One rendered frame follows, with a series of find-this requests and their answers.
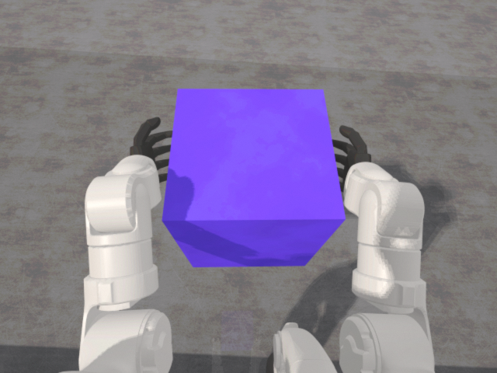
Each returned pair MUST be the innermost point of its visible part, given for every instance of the left robot hand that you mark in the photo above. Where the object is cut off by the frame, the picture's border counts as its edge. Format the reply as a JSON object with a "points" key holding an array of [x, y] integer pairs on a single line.
{"points": [[143, 144]]}

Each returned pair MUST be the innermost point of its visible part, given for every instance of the carton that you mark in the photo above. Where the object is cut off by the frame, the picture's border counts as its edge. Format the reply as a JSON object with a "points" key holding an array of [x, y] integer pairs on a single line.
{"points": [[252, 178]]}

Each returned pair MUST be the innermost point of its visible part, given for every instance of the left robot forearm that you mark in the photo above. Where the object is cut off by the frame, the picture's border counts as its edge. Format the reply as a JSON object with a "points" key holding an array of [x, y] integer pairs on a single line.
{"points": [[118, 230]]}

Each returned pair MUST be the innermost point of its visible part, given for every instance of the robot right upper arm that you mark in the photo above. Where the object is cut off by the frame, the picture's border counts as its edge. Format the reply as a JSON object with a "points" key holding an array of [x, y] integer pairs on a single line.
{"points": [[384, 343]]}

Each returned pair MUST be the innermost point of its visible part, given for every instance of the robot left upper arm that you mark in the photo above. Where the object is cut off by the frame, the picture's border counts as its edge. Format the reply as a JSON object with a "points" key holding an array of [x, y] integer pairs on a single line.
{"points": [[130, 341]]}

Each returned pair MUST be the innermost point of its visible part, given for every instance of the robot right thigh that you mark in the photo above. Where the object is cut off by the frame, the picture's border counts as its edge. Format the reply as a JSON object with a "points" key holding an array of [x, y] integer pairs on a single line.
{"points": [[295, 350]]}

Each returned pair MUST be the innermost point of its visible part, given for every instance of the right robot forearm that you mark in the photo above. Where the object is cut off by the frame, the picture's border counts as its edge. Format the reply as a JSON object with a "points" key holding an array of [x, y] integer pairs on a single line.
{"points": [[390, 238]]}

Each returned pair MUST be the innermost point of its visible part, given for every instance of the right robot hand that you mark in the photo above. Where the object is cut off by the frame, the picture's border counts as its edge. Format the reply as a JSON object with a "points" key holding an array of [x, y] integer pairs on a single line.
{"points": [[357, 152]]}

